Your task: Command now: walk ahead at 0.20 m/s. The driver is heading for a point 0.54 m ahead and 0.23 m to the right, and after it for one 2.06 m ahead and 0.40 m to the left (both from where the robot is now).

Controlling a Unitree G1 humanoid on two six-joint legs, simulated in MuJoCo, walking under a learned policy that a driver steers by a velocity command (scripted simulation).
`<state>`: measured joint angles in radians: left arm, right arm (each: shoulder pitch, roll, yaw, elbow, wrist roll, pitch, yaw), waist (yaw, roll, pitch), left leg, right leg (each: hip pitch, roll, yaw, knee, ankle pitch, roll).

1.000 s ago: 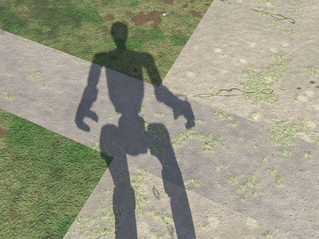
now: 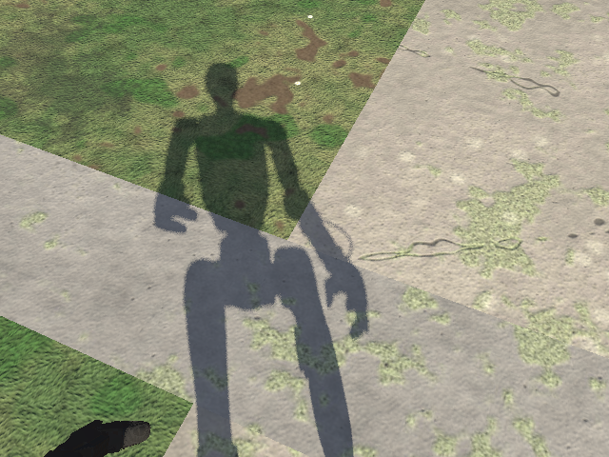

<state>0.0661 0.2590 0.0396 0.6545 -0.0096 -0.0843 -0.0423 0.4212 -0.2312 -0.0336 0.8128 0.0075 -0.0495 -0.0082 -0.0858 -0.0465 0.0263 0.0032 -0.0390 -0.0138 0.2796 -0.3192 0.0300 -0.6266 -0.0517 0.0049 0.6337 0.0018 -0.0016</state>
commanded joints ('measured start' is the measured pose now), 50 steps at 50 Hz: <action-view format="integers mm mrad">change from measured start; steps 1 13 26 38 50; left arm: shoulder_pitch -22 -8 50 368 355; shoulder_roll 87 77 90 140 159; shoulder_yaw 27 17 28 90 60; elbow -70 11 61 140 55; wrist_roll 5 45 10 -16 -14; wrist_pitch -15 25 67 69 25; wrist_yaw -3 19 57 12 70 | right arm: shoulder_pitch -36 -18 -178 -268 -501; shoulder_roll -190 -85 -160 -132 -69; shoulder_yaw -48 -23 -53 -59 -28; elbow -40 -11 -23 -69 -174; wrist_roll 12 -15 -24 -7 -11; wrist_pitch -10 76 38 5 -77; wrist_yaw -9 -40 -54 -20 29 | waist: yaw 63 32 86 199 140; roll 163 -79 235 -59 -21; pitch -22 -113 10 -55 -3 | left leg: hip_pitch -73 -310 -301 -529 -681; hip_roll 222 98 192 173 39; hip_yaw -100 -30 -125 154 -10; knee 41 628 73 516 372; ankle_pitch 640 -120 -105 -28 335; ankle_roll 108 -89 31 -10 -66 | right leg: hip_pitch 171 226 200 640 529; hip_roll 46 -131 85 50 -72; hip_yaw -7 163 -4 11 249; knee -86 -393 -75 -129 -412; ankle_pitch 55 -48 -286 -342 47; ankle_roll -35 -225 -49 -141 -215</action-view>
